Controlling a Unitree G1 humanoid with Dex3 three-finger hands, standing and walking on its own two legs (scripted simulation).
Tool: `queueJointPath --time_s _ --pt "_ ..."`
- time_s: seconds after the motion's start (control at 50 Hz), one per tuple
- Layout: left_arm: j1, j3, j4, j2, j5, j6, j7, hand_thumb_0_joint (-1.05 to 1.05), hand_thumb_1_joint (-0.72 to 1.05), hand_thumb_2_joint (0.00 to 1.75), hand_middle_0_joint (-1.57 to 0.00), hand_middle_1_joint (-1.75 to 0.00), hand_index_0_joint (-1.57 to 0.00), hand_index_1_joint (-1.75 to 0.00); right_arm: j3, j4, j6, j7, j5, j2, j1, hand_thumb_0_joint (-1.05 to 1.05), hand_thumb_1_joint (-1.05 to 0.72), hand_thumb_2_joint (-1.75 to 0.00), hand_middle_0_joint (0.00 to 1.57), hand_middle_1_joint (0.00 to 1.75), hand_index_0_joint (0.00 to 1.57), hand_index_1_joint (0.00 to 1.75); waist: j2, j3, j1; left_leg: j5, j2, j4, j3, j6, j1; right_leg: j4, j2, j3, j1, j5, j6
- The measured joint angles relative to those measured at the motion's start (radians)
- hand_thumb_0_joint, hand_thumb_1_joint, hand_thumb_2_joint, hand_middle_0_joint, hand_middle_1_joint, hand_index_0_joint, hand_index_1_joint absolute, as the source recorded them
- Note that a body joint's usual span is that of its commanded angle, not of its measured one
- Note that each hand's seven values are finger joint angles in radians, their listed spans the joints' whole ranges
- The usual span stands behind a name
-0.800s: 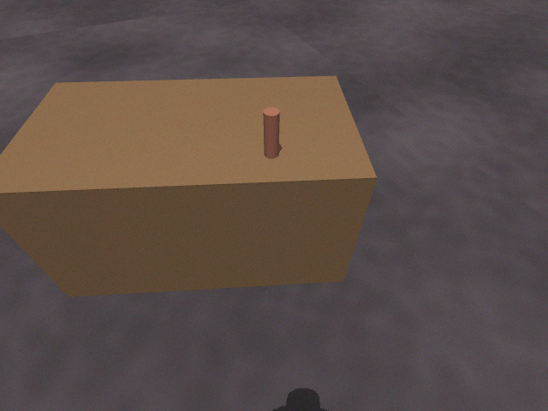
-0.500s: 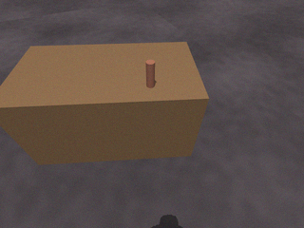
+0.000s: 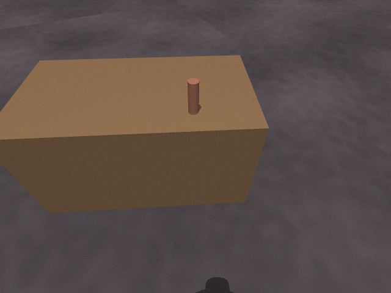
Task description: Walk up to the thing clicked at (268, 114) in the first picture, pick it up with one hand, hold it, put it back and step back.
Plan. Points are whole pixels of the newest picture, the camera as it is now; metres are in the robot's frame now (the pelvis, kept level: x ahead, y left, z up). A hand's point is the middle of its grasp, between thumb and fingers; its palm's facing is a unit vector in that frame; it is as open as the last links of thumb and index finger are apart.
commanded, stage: stand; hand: right
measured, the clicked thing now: (193, 97) +0.86 +0.03 -0.11
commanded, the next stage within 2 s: walk up in 0.32 s
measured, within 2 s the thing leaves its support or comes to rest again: neither
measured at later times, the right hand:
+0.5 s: hand out of the picture +0.09 -0.25 -0.16, palm faces -0.07 +0.93 -0.35, open 7.4 cm
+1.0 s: hand (246, 275) +0.20 -0.11 -0.15, palm faces -0.05 +0.94 -0.34, open 7.4 cm
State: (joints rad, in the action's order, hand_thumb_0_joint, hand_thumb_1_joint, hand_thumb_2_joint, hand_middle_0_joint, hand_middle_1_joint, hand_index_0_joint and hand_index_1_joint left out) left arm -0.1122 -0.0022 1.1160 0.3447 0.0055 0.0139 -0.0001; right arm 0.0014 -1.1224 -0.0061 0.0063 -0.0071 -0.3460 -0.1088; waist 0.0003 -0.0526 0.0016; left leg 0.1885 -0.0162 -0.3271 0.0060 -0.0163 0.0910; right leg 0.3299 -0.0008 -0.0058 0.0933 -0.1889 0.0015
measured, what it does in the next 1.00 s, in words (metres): walks ahead: left foot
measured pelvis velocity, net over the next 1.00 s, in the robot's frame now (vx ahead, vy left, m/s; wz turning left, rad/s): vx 0.18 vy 0.16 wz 0.07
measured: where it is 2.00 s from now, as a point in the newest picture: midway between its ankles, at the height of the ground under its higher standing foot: (152, 268)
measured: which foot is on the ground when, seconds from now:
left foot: down 0.00-0.36, up 0.38-0.64, down 0.66-1.00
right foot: down 0.00-0.70, up 0.72-1.00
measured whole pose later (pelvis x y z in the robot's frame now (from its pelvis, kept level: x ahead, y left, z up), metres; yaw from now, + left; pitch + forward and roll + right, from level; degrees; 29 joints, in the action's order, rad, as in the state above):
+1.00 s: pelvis +0.18 +0.16 -0.01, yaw +4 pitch -3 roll +1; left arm -0.24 0.05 0.91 0.41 0.00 0.05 0.03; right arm 0.07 -0.87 -0.04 0.07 -0.02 -0.37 -0.37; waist 0.03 -0.10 -0.04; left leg 0.32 0.02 -0.48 -0.08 0.05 0.11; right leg 0.83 -0.06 -0.01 0.47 -0.32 0.02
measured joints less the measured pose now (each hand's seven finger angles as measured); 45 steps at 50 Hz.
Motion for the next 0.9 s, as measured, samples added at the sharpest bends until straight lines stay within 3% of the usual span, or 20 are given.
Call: queueJointPath --time_s 0.32,0.36,0.4,0.44,0.52,0.58,0.66,0.68,0.7,0.72,0.76,0.8,0.84,0.9 --pt "-0.004 0.002 0.0 0.002 0.0 -0.001 0.002 0.0 0.91 0.89 -0.21 -0.3 -0.2 -0.3 -0.003 0.001 -0.001 -0.001 -0.001 -0.001 -0.01 0.0 -0.91 -0.89 0.2 0.3 0.2 0.3 0.001 -0.001 0.001 -0.004 0.002 0.008 0.001 0.0 -0.002 -0.003 -0.002 -0.001 0.0 0.001 -0.001" --pt "-0.019 0.02 -0.018 0.001 0.007 0.011 0.011 0.0 0.91 0.89 -0.21 -0.3 -0.2 -0.3 0.019 0.028 0.009 0.02 -0.015 -0.009 -0.027 0.0 -0.91 -0.89 0.2 0.3 0.2 0.3 -0.007 0.002 -0.003 0.091 0.003 -0.074 0.009 0.022 0.033 0.024 -0.001 -0.009 0.009 -0.032 0.012" --pt "-0.05 0.041 -0.043 0.0 0.018 0.034 0.013 0.0 0.91 0.89 -0.21 -0.3 -0.2 -0.3 0.04 0.053 0.024 0.039 -0.033 -0.028 -0.055 0.0 -0.9 -0.89 0.2 0.3 0.2 0.3 -0.021 0.013 0.001 0.211 0.009 -0.27 0.022 0.036 0.116 0.04 -0.002 -0.019 0.013 -0.053 0.023" --pt "-0.086 0.057 -0.064 0.004 0.025 0.047 0.009 0.0 0.9 0.89 -0.21 -0.3 -0.21 -0.3 0.057 0.071 0.036 0.054 -0.043 -0.052 -0.079 0.0 -0.91 -0.89 0.2 0.3 0.2 0.3 -0.032 0.022 0.014 0.233 0.016 -0.44 0.036 0.036 0.198 0.042 -0.011 -0.02 0.007 -0.056 0.03" --pt "-0.141 0.075 -0.076 0.029 0.03 0.051 0.003 0.0 0.9 0.89 -0.21 -0.3 -0.21 -0.3 0.092 0.108 0.041 0.08 -0.043 -0.097 -0.112 0.0 -0.91 -0.89 0.2 0.3 0.2 0.3 -0.061 0.009 0.013 0.203 -0.023 -0.544 0.07 0.015 0.306 0.019 -0.03 -0.036 -0.038 -0.068 0.008" --pt "-0.166 0.086 -0.092 0.062 0.031 0.051 0.005 0.0 0.9 0.89 -0.21 -0.3 -0.21 -0.3 0.108 0.13 0.044 0.095 -0.044 -0.111 -0.128 0.0 -0.91 -0.89 0.2 0.3 0.2 0.3 -0.065 -0.012 0.012 0.174 -0.071 -0.47 0.066 -0.001 0.336 0.033 -0.052 -0.05 -0.067 -0.1 -0.016" --pt "-0.182 0.094 -0.112 0.108 0.032 0.045 0.008 0.0 0.9 0.89 -0.21 -0.3 -0.2 -0.3 0.12 0.156 0.034 0.108 -0.039 -0.108 -0.139 0.0 -0.91 -0.89 0.2 0.3 0.2 0.3 -0.044 -0.027 0.01 0.088 -0.105 -0.325 0.026 0.002 0.302 0.132 -0.099 -0.058 -0.069 -0.195 -0.051" --pt "-0.183 0.096 -0.115 0.119 0.032 0.04 0.008 0.0 0.9 0.89 -0.21 -0.3 -0.2 -0.3 0.124 0.16 0.027 0.106 -0.038 -0.103 -0.138 0.0 -0.91 -0.89 0.2 0.3 0.2 0.3 -0.025 -0.03 0.008 0.032 -0.091 -0.319 0.009 -0.009 0.292 0.19 -0.124 -0.051 -0.056 -0.237 -0.044" --pt "-0.181 0.097 -0.117 0.132 0.031 0.035 0.006 0.0 0.9 0.89 -0.21 -0.3 -0.2 -0.3 0.127 0.164 0.018 0.102 -0.038 -0.091 -0.131 0.0 -0.91 -0.89 0.2 0.3 0.2 0.3 0.01 -0.042 0.009 0.041 -0.065 -0.35 -0.02 -0.011 0.287 0.278 -0.161 -0.029 -0.028 -0.273 -0.017" --pt "-0.18 0.097 -0.118 0.137 0.028 0.028 0.003 0.0 0.9 0.89 -0.21 -0.3 -0.2 -0.3 0.127 0.177 0.006 0.097 -0.041 -0.08 -0.127 0.0 -0.91 -0.89 0.2 0.3 0.2 0.3 0.033 -0.052 0.007 0.075 -0.049 -0.386 -0.043 -0.006 0.285 0.408 -0.168 0.018 0.021 -0.311 0.008" --pt "-0.168 0.086 -0.117 0.129 0.016 0.013 -0.003 0.01 0.91 0.89 -0.21 -0.3 -0.2 -0.3 0.118 0.2 -0.01 0.09 -0.031 -0.061 -0.14 0.0 -0.91 -0.89 0.2 0.3 0.2 0.3 0.03 -0.052 -0.021 0.121 -0.043 -0.415 -0.042 0.009 0.278 0.655 -0.092 0.078 0.124 -0.359 0.044" --pt "-0.149 0.068 -0.126 0.12 0.005 0.011 -0.002 0.01 0.91 0.89 -0.2 -0.3 -0.2 -0.3 0.103 0.206 -0.01 0.083 -0.022 -0.038 -0.163 0.0 -0.91 -0.89 0.2 0.3 0.2 0.3 0.029 -0.042 -0.036 0.124 -0.036 -0.371 -0.041 0.025 0.241 0.797 -0.034 0.08 0.22 -0.326 0.064" --pt "-0.137 0.059 -0.148 0.111 -0.009 0.025 0.006 0.01 0.91 0.89 -0.2 -0.3 -0.2 -0.3 0.086 0.209 -0.012 0.075 -0.017 -0.021 -0.186 0.0 -0.91 -0.89 0.2 0.3 0.2 0.3 0.04 -0.039 -0.036 0.107 -0.021 -0.299 -0.055 0.032 0.186 0.817 -0.023 0.063 0.294 -0.247 0.067" --pt "-0.128 0.054 -0.175 0.094 -0.014 0.039 0.02 0.0 0.91 0.89 -0.21 -0.3 -0.2 -0.3 0.074 0.219 -0.025 0.067 -0.012 -0.01 -0.221 0.0 -0.9 -0.89 0.2 0.3 0.21 0.3 0.046 -0.04 -0.039 0.096 0.005 -0.212 -0.067 0.045 0.109 0.733 -0.03 0.043 0.356 -0.172 0.043"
